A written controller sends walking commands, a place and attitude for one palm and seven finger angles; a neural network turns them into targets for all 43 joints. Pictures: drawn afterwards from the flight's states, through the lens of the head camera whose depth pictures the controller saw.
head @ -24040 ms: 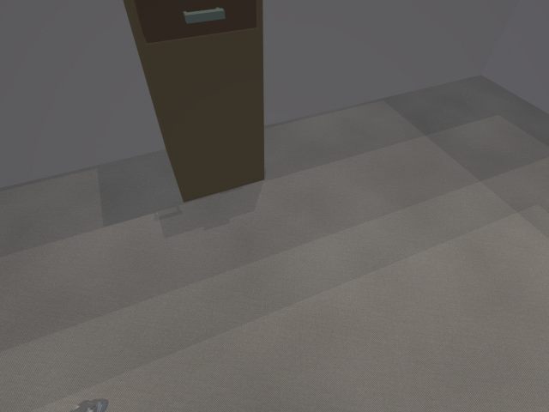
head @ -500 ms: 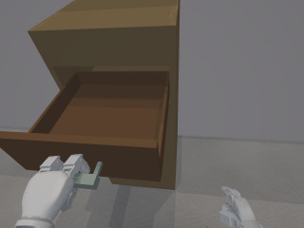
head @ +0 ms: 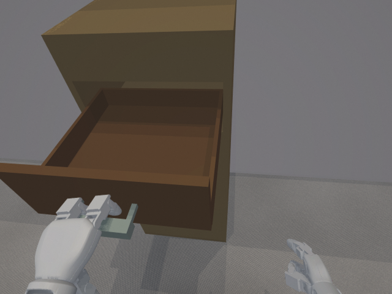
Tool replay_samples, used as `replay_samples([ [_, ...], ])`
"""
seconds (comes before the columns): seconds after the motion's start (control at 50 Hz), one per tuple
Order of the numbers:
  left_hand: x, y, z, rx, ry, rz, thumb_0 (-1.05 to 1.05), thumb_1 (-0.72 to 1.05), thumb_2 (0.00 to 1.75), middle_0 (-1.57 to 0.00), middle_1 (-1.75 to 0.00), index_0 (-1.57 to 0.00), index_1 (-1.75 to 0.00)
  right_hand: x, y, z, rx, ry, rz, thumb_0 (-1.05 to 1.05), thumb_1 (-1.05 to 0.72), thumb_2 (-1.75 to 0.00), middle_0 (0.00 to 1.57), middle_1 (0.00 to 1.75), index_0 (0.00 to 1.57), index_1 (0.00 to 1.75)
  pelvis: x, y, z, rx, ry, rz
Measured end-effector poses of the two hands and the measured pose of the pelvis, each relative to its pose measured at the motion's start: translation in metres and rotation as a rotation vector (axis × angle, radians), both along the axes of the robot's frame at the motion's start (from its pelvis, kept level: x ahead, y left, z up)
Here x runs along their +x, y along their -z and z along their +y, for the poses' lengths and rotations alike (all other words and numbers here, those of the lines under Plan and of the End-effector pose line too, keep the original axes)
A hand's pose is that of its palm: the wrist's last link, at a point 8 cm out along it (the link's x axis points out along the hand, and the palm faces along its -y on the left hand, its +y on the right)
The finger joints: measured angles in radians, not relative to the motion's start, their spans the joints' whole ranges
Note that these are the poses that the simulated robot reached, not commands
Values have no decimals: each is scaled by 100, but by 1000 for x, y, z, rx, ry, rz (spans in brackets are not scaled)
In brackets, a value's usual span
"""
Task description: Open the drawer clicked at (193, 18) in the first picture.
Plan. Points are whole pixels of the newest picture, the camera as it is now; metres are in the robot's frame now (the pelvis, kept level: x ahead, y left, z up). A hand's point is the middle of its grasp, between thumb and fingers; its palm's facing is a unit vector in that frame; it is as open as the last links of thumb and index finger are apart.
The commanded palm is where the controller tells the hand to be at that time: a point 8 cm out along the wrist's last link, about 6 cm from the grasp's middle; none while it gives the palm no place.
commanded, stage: lift the hand off the handle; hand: left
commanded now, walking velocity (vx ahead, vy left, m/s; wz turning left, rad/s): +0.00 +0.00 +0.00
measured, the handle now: (101, 215) +0.22 +0.21 +0.10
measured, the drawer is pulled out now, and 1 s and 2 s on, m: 0.30 0.30 0.30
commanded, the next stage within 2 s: draw the hand back to the body in 1.48 s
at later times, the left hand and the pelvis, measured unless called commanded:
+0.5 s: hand (84, 237) +0.17 +0.22 +0.11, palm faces +0.10 -0.14 -0.98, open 13.5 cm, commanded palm +0.14 +0.21 +0.18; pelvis -0.01 +0.00 +0.01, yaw +1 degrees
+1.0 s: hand (60, 210) +0.18 +0.22 +0.18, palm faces +0.22 -0.13 -0.97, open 13.5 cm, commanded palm +0.14 +0.22 +0.25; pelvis -0.01 +0.01 +0.02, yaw +2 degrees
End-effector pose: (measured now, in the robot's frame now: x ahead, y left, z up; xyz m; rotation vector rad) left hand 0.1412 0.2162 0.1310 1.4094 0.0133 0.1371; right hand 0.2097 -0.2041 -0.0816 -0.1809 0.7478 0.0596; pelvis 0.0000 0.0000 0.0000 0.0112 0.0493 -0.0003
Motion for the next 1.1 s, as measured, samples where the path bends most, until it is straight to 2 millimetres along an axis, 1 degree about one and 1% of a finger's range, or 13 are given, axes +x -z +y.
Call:
replay_samples([
  [0.2,3,2,-1,8,-10,-9,0,-49,31,-34,-124,-32,-121,-2,5,14,14,-29,16,1,-91,-90,20,30,20,30,-4,0,0,0,-14,-19],
  [0.28,4,0,-1,4,-10,3,0,-49,31,-35,-123,-33,-122,-2,2,17,16,-35,6,1,-91,-90,20,30,20,30,-6,-2,0,-1,-16,-33],
  [0.38,6,-7,1,9,7,20,0,-49,31,-36,-122,-34,-122,1,-6,17,12,-29,-20,2,-91,-90,20,30,20,30,-7,-5,0,-4,-14,-51],
  [0.56,7,-37,6,13,6,-36,0,-49,31,-35,-121,-39,-124,5,-15,11,-1,-17,-49,1,-91,-90,20,30,20,30,-8,-10,3,-8,-18,-70],
  [0.64,8,-45,7,5,2,-38,0,-49,31,-34,-121,-40,-124,6,-17,12,0,-21,-48,1,-91,-90,20,30,20,30,-8,-11,5,-9,-22,-78],
  [0.76,9,-55,6,6,16,-33,0,-49,31,-36,-122,-41,-125,10,-20,22,14,-40,-57,2,-91,-90,20,30,20,30,-8,-13,9,-11,-24,-91],
  [0.92,7,-83,9,27,39,-91,0,-49,31,-38,-123,-40,-124,16,-26,39,53,-71,-77,2,-91,-90,20,30,20,30,-9,-15,12,-12,-25,-107],
  [1.0,7,-101,11,25,31,-142,0,-49,31,-37,-123,-37,-123,19,-29,45,70,-84,-87,2,-91,-90,20,30,20,30,-11,-15,14,-13,-27,-113],
  [1.1,14,-117,6,10,41,-182,0,-49,31,-34,-121,-34,-121,21,-32,48,84,-93,-93,2,-91,-90,20,30,20,30,-14,-16,15,-9,-29,-120],
])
